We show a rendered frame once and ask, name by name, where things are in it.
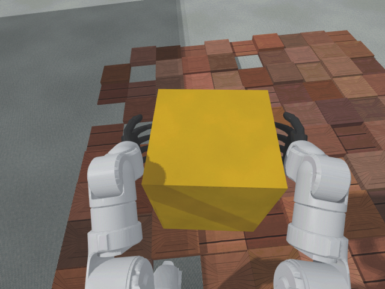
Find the robot left forearm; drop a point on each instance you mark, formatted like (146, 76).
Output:
(112, 197)

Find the robot left upper arm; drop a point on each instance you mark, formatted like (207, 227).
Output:
(130, 272)

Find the carton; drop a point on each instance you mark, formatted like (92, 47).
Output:
(213, 160)

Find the robot left thigh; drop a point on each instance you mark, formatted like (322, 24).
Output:
(167, 277)

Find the robot right hand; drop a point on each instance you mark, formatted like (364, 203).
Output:
(295, 134)

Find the robot right forearm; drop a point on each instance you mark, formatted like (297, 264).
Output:
(321, 196)

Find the robot left hand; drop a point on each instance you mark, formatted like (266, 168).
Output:
(131, 134)

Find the left robot shin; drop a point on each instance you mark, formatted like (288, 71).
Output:
(168, 263)

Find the robot right upper arm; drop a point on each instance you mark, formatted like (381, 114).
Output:
(299, 274)

